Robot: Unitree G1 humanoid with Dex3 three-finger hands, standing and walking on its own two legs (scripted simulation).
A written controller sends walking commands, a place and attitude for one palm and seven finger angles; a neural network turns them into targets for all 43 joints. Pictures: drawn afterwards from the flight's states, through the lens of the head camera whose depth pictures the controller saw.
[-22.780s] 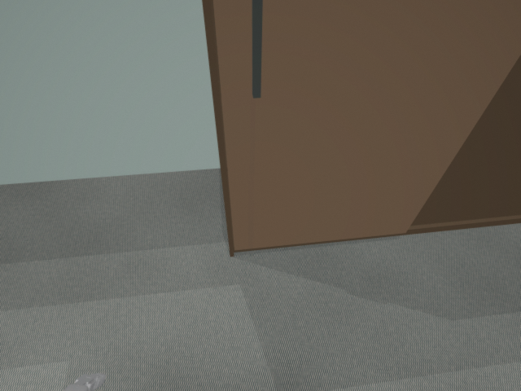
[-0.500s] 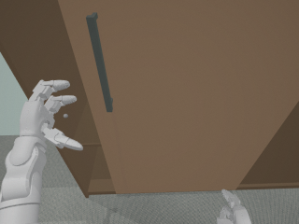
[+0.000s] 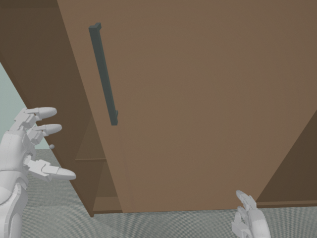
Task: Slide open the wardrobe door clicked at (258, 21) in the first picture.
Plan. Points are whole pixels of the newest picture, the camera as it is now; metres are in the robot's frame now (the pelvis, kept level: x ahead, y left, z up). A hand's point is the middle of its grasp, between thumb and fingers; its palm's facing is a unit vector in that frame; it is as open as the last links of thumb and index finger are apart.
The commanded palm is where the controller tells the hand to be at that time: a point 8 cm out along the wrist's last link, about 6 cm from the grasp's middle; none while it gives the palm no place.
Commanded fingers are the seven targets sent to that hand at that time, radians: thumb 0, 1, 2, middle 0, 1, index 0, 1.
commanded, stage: draw the hand back to the body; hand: left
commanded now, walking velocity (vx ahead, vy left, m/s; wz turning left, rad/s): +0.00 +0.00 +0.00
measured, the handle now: (107, 80) +0.46 +0.21 +0.21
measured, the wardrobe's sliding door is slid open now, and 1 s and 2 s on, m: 0.19 0.19 0.19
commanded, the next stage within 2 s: step back with the hand held close in 1.00 s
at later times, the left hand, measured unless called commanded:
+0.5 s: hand (51, 149) +0.23 +0.27 +0.17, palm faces +0.40 -0.84 -0.35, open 10.0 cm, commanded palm +0.18 +0.31 +0.18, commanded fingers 0.00 0.72 0.81 -0.21 -0.41 -0.21 -0.41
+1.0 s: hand (46, 155) +0.22 +0.27 +0.16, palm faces +0.44 -0.82 -0.36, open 7.4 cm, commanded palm +0.17 +0.30 +0.18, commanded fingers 0.00 0.90 0.90 -0.20 -0.30 -0.20 -0.30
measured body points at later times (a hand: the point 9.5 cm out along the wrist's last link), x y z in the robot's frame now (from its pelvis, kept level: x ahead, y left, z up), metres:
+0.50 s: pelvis +0.02 +0.02 +0.01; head +0.00 +0.00 +0.46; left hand +0.20 +0.31 +0.19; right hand +0.20 -0.21 -0.08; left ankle +0.07 +0.14 -0.74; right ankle -0.05 -0.10 -0.74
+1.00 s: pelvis +0.02 +0.01 +0.01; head +0.00 -0.01 +0.46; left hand +0.19 +0.31 +0.18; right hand +0.22 -0.21 -0.07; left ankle +0.07 +0.14 -0.74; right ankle -0.05 -0.10 -0.74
